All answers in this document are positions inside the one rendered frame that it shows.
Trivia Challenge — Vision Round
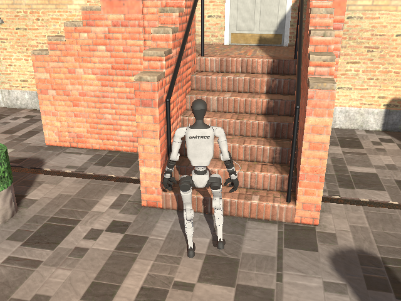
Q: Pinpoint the robot left forearm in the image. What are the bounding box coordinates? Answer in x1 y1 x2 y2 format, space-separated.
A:
164 152 176 178

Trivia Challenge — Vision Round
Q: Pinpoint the robot torso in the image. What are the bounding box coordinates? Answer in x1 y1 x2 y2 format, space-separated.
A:
185 124 215 188

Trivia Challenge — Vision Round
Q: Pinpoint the left robot hand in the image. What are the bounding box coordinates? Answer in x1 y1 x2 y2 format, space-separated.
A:
162 177 177 191

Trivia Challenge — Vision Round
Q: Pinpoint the right robot hand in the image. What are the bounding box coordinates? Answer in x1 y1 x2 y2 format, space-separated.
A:
224 178 239 193

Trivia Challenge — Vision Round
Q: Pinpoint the right robot foot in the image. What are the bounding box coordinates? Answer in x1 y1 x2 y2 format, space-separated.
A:
216 239 226 250

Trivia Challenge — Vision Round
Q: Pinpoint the left robot upper arm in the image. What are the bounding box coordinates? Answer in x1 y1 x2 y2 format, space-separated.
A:
170 127 187 161

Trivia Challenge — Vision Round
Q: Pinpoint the robot right forearm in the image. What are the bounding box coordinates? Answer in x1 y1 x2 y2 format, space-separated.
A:
224 151 237 179

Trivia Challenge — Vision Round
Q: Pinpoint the right robot upper arm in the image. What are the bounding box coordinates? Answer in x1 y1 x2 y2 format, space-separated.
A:
212 126 230 161

